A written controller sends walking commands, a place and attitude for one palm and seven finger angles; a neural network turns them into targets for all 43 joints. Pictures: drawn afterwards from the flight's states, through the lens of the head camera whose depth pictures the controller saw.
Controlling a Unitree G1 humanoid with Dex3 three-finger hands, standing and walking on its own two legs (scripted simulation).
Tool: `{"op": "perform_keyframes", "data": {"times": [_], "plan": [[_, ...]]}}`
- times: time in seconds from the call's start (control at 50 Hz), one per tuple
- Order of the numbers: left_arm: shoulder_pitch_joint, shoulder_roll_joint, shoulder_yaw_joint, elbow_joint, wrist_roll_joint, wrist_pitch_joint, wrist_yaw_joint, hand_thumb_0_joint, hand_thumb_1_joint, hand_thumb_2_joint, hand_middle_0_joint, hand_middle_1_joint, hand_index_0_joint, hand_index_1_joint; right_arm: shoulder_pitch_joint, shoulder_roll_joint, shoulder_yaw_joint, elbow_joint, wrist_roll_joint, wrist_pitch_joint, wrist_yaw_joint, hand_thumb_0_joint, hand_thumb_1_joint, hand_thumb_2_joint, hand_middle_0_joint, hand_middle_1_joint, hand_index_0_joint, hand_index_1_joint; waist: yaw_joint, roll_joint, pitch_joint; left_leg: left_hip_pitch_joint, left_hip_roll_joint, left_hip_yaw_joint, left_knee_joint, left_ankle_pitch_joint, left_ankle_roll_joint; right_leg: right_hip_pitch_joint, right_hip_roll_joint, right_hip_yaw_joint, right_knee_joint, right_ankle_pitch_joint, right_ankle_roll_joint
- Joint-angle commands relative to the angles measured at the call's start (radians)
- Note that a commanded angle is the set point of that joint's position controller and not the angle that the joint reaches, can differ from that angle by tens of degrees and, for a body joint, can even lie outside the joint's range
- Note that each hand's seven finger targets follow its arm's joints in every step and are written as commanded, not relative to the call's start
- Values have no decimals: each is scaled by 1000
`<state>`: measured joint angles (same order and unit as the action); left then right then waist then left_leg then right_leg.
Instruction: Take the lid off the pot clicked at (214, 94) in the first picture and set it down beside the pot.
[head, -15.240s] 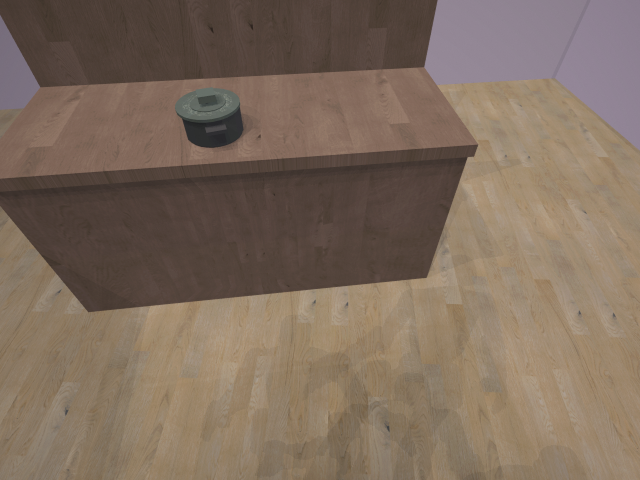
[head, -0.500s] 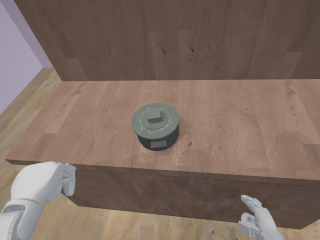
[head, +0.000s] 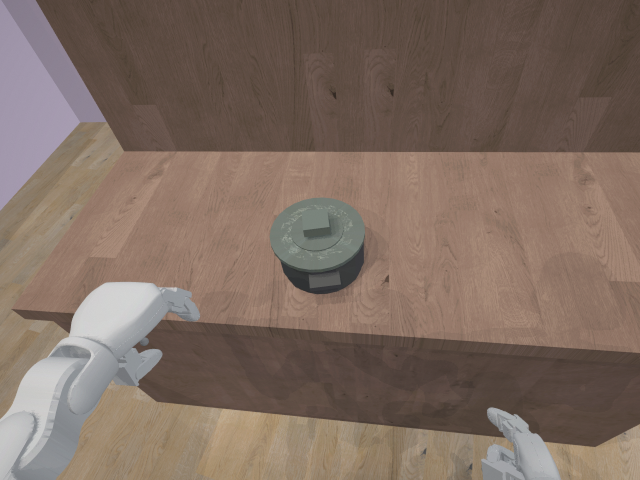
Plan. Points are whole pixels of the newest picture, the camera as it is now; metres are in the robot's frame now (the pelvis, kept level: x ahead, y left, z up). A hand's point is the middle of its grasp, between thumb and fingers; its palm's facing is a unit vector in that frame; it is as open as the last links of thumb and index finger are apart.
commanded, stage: reach forward and open the fingers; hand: left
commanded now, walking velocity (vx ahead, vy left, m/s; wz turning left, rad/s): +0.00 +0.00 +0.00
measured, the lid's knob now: (315, 222) +0.52 +0.07 -0.02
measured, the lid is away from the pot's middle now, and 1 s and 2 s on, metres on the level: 0.00 0.00 0.00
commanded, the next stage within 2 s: move the open hand above the knob in 0.30 s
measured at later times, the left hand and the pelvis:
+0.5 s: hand (163, 305) +0.30 +0.25 +0.05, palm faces -0.29 -0.07 -0.96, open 10.3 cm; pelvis +0.01 +0.01 +0.00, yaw +1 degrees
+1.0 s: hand (212, 260) +0.37 +0.20 +0.06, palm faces -0.27 -0.07 -0.96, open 10.3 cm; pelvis +0.02 -0.01 +0.00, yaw +0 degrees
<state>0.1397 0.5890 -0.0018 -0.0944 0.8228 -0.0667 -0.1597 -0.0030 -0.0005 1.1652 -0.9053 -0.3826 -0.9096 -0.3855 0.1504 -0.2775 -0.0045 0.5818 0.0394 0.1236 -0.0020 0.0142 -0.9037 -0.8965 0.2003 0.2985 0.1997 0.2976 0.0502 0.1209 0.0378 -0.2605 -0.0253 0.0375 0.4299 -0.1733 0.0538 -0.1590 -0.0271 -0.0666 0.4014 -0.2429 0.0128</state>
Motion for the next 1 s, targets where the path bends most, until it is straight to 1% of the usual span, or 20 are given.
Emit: {"op": "perform_keyframes", "data": {"times": [0.0,0.06,0.12,0.24,0.26,0.36,0.44,0.46,0.48,0.5,0.54,0.56,0.64,0.66,0.74,0.78,0.84,0.9,0.96,0.98], "plan": [[-223,183,137,-5,-8,32,58,0,-243,1235,-789,-81,-789,-81,-126,-98,-30,-152,14,-28,2,0,-900,-900,200,300,200,300,-19,-92,-124,134,21,-67,-63,105,-3,-96,35,3,-74,73,-36],[-283,128,55,-95,-13,48,42,0,-249,1248,-791,-81,-791,-81,-150,-97,-34,-178,17,-31,17,0,-900,-900,200,300,200,300,-18,-61,-206,178,21,-70,-65,128,0,-68,34,7,-60,88,-40],[-316,207,87,-232,1,36,35,0,-253,1258,-792,-81,-792,-81,-157,-100,-37,-185,3,-42,21,0,-900,-900,200,300,200,300,-5,-6,-341,263,23,-99,-46,245,0,-32,28,15,-44,171,-39],[-400,335,229,57,44,56,57,0,-255,1263,-793,-81,-793,-81,-123,-116,-20,-141,18,-16,9,0,-900,-900,200,300,200,300,-6,-92,-169,143,22,-84,-66,130,-7,-73,43,8,-51,86,-51],[-431,223,127,34,27,59,53,0,-256,1265,-793,-81,-793,-81,-132,-97,-20,-152,18,-14,10,0,-900,-900,200,300,200,300,-18,-64,-193,150,20,-79,-67,131,-5,-72,39,3,-48,79,-46],[-355,101,-1,-123,-11,60,27,0,-258,1270,-794,-81,-794,-81,-123,-86,-37,-188,5,-39,30,0,-900,-900,200,300,200,300,-28,-7,-361,290,31,-105,-15,351,-4,-60,33,7,-27,198,-38],[-517,287,118,122,42,136,7,0,-259,1271,-794,-81,-794,-81,-111,-133,-22,-144,27,-14,25,0,-900,-900,200,300,200,300,-42,-130,-198,140,10,-83,-38,163,-7,-80,44,10,-35,154,-45],[-591,221,43,101,41,140,0,0,-259,1271,-794,-81,-794,-81,-122,-119,-18,-155,27,-13,17,0,-900,-900,200,300,200,300,-50,-126,-208,129,4,-75,-42,144,-1,-68,40,4,-33,134,-42],[-669,299,95,12,52,126,3,0,-259,1271,-794,-81,-794,-81,-125,-123,-20,-150,25,-15,14,0,-900,-900,200,300,200,300,-35,-81,-296,181,5,-86,-38,179,0,-48,35,11,-29,152,-45],[-674,221,27,-71,33,114,0,0,-259,1271,-794,-81,-794,-81,-139,-104,-24,-173,19,-28,12,0,-900,-900,200,300,200,300,-38,-23,-337,227,5,-95,-22,232,4,-40,28,14,-17,185,-46],[-645,252,64,-227,16,86,2,0,-259,1271,-794,-81,-794,-81,-151,-95,-25,-196,8,-57,21,0,-900,-900,200,300,200,300,-24,60,-475,347,11,-120,13,394,3,-25,27,25,3,264,-48],[-523,159,6,-177,-7,85,-3,0,-259,1271,-794,-81,-794,-81,-123,-76,-27,-190,3,-65,22,0,-900,-900,200,300,200,300,-26,42,-481,360,18,-122,22,493,2,-18,28,13,8,284,-40],[-425,152,42,294,23,140,5,0,-259,1271,-794,-81,-794,-81,-62,-123,-17,-125,37,-26,47,0,-900,-900,200,300,200,300,-47,-186,-139,105,16,-75,-13,214,-18,-125,50,-6,-15,204,-42],[-504,87,-44,295,28,158,-1,0,-259,1271,-794,-81,-794,-81,-79,-122,-18,-135,42,-14,44,0,-900,-900,200,300,200,300,-57,-206,-110,60,12,-49,-31,131,-15,-126,48,-8,-24,152,-36],[-859,166,-55,-120,45,165,4,0,-259,1271,-794,-81,-794,-81,-164,-105,-23,-197,26,-24,31,0,-900,-900,200,300,200,300,-49,-47,-394,227,-5,-81,-1,189,9,-50,26,31,2,191,-46],[-842,228,-1,-134,34,135,8,0,-259,1271,-794,-81,-794,-81,-132,-99,-25,-177,15,-47,14,0,-900,-900,200,300,200,300,-45,14,-520,322,-4,-97,21,299,9,-23,25,28,15,253,-46],[-689,309,126,162,48,134,29,0,-259,1271,-794,-81,-794,-81,-71,-111,-11,-128,23,-37,5,0,-900,-900,200,300,200,300,-34,-91,-394,203,-3,-78,19,291,3,-9,35,24,14,283,-45],[-679,54,-89,371,43,184,28,0,-259,1271,-794,-81,-794,-81,-74,-107,-8,-111,47,-7,23,0,-900,-900,200,300,200,300,-56,-160,-177,63,2,-46,-9,151,-11,-110,37,3,5,196,-37],[-753,-56,-209,179,21,222,3,0,-259,1271,-794,-81,-794,-81,-121,-100,-31,-166,43,-6,50,0,-900,-900,200,300,200,300,-57,-100,-314,152,-7,-48,15,211,3,-80,32,15,24,245,-42],[-813,5,-178,76,26,217,-5,0,-259,1271,-794,-81,-794,-81,-133,-104,-33,-174,39,-9,52,0,-900,-900,200,300,200,300,-56,-80,-402,205,-10,-56,33,271,9,-54,26,24,32,305,-41]]}}
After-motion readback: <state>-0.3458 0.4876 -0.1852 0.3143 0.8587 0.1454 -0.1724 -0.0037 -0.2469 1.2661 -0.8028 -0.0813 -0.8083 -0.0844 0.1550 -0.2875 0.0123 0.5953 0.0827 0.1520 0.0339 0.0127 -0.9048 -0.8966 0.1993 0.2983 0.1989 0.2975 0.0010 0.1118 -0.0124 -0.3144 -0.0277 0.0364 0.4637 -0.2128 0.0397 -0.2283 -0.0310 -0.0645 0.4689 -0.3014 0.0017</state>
